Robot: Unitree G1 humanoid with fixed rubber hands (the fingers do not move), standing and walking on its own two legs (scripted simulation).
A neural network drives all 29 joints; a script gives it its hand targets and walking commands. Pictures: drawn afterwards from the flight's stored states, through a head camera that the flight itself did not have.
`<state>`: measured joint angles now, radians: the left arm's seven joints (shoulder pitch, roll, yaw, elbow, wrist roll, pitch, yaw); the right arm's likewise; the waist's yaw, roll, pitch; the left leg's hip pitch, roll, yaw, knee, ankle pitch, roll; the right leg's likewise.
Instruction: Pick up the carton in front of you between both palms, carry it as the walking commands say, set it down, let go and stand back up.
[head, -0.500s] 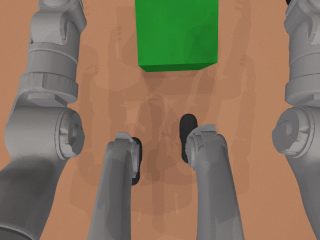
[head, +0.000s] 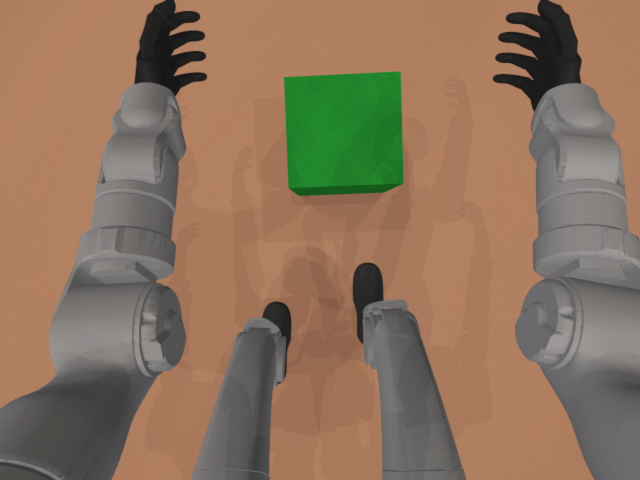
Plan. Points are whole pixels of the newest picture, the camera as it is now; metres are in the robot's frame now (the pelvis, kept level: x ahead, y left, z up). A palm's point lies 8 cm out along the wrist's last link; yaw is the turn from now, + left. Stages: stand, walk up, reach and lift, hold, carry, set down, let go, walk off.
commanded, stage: let go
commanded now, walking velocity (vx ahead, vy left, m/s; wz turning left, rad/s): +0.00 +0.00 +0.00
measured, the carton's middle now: (341, 143) +0.53 -0.07 -0.53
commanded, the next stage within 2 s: stand in 1.22 s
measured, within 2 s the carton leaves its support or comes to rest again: neither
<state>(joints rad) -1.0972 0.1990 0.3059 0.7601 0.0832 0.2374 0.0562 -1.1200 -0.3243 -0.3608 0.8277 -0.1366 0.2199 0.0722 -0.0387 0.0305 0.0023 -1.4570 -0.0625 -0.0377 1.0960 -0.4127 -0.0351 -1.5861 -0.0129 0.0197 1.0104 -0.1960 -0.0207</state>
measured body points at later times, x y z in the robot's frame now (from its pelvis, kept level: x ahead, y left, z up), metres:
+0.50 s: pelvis +0.05 +0.00 +0.09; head +0.21 -0.02 +0.51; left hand +0.36 +0.20 -0.01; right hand +0.31 -0.26 -0.01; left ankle +0.03 +0.13 -0.62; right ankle +0.11 -0.11 -0.62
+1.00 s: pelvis +0.08 +0.02 +0.12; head +0.11 +0.01 +0.57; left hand +0.27 +0.24 +0.05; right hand +0.24 -0.23 +0.04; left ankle +0.03 +0.13 -0.62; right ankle +0.11 -0.11 -0.62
